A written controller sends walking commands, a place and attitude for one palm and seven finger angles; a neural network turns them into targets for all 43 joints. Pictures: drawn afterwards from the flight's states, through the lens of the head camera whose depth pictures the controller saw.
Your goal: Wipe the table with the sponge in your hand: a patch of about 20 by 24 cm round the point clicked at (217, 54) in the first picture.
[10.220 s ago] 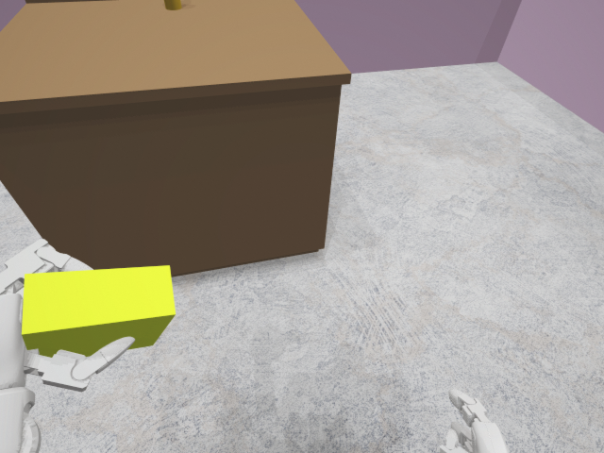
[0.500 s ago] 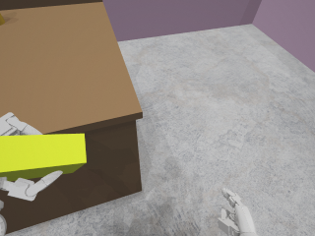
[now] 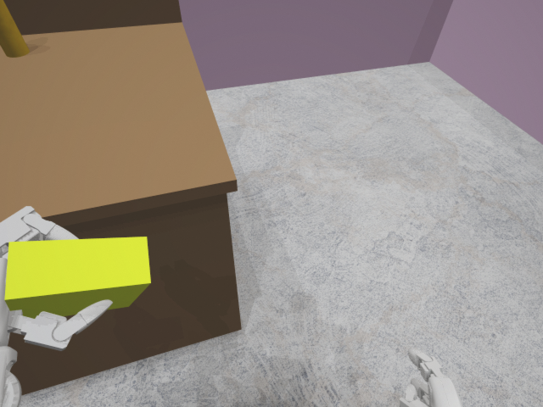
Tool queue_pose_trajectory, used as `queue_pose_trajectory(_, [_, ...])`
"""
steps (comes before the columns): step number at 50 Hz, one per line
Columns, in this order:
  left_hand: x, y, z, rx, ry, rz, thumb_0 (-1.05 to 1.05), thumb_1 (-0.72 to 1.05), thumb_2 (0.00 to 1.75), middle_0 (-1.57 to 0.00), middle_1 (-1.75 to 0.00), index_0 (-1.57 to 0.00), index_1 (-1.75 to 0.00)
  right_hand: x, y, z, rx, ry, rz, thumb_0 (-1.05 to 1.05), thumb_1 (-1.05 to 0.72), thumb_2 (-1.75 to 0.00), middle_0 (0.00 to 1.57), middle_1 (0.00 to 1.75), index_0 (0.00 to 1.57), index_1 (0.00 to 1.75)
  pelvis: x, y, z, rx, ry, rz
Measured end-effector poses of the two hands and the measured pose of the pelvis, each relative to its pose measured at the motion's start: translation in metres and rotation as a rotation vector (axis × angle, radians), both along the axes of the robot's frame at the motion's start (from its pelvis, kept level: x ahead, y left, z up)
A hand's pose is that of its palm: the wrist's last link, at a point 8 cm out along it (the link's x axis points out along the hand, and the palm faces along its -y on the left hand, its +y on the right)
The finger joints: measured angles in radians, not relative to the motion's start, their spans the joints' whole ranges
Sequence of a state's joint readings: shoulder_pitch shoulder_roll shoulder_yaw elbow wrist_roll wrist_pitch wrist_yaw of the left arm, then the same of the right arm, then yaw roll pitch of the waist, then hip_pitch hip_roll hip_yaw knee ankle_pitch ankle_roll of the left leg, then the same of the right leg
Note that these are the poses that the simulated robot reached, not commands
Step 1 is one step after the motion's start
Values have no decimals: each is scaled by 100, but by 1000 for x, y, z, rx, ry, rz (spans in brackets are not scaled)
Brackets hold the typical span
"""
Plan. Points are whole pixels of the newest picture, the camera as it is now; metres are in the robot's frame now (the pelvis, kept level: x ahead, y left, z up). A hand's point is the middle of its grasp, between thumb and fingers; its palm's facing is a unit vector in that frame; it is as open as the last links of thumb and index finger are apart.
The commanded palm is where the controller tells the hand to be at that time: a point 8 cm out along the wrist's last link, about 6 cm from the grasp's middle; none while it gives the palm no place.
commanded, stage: come to a stop and stand still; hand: left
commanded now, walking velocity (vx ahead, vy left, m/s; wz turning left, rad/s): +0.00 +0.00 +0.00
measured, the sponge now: (99, 278) +0.22 +0.21 +0.14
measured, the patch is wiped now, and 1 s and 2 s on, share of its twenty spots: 0.00 0.00 0.00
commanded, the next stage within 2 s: look again from close up in 0.38 s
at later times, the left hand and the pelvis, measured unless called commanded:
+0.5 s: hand (50, 292) +0.20 +0.25 +0.16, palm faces +0.38 -0.82 -0.43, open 9.5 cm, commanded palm +0.14 +0.28 +0.18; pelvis -0.02 +0.00 +0.00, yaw +0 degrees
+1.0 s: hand (32, 243) +0.25 +0.29 +0.17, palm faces +0.39 -0.84 -0.39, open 9.5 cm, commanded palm +0.19 +0.32 +0.18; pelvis +0.02 +0.04 +0.00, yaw -2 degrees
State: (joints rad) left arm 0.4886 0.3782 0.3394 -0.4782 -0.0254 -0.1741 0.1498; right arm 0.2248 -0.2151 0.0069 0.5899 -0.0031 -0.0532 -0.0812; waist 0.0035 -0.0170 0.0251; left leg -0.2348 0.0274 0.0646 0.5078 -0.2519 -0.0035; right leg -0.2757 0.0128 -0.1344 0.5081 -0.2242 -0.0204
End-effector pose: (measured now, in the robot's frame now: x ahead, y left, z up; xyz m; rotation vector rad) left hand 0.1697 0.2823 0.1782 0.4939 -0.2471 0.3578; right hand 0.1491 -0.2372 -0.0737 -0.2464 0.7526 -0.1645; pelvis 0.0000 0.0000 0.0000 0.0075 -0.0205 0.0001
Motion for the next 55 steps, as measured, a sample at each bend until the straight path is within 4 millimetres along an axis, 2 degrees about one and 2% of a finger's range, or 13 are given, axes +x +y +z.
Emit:
queue_pose_trajectory(8, [-17,-14,-4,-37,10,8,0,-44,100,-81,-134,-81,-135,-6,9,-8,62,-21,40,2,-90,-90,20,30,20,30,-15,-6,-2,-8,0,0])
queue_pose_trajectory(14, [-22,-10,-6,-48,14,2,0,-44,100,-81,-134,-81,-135,-23,11,-12,50,20,30,2,-90,-90,21,30,20,30,-21,-3,-2,-12,-17,1])
queue_pose_trajectory(19, [-21,-2,-5,-36,24,11,0,-44,100,-81,-134,-81,-135,-34,12,-10,37,44,19,2,-90,-90,21,30,20,30,-22,1,2,-14,-10,0])
queue_pose_trajectory(24, [-18,0,-6,-27,33,14,0,-44,100,-81,-134,-81,-135,-37,11,-10,37,46,13,2,-90,-90,20,30,20,30,-21,3,2,-9,-7,-3])
queue_pose_trajectory(26, [-7,8,9,57,-24,-12,0,-44,100,-81,-134,-81,-135,-36,14,-11,33,38,38,2,-90,-90,20,30,20,30,-24,1,0,-14,-2,21])
queue_pose_trajectory(29, [10,31,32,102,-166,22,0,-44,100,-81,-134,-81,-135,-31,18,-14,43,26,97,2,-90,-90,20,30,20,30,-25,-2,-5,-15,8,13])
queue_pose_trajectory(31, [15,35,35,60,-210,32,0,-44,100,-81,-134,-81,-135,-28,20,-12,60,0,97,2,-90,-90,20,30,20,30,-22,2,-5,-21,10,-8])
queue_pose_trajectory(33, [16,27,29,18,-203,1,0,-44,100,-81,-134,-81,-135,-25,21,-7,68,-27,79,2,-90,-90,20,30,20,30,-18,8,-3,-24,11,-29])
queue_pose_trajectory(37, [20,8,3,-49,-86,-102,0,-44,100,-81,-134,-81,-135,-21,23,3,40,-35,39,2,-90,-90,21,30,20,30,-8,19,1,-20,14,-45])
queue_pose_trajectory(41, [26,14,-14,-49,17,-113,-1,-44,100,-81,-134,-81,-135,-12,26,9,3,-23,29,2,-90,-90,20,30,20,30,1,27,4,-18,22,-41])
queue_pose_trajectory(47, [36,44,-3,-12,-7,-32,-1,-44,100,-81,-134,-81,-135,15,38,12,-9,-29,59,2,-90,-90,20,30,20,30,13,37,4,-24,27,-29])
queue_pose_trajectory(51, [39,48,3,-17,-50,-31,-1,-44,100,-81,-134,-81,-135,36,47,15,-5,-64,75,2,-90,-90,20,30,20,30,21,45,2,-30,29,-31])
queue_pose_trajectory(55, [46,51,-2,-31,-52,-49,-1,-44,100,-81,-134,-81,-135,54,56,17,-4,-96,68,2,-90,-90,21,30,20,30,32,54,-3,-33,29,-41])
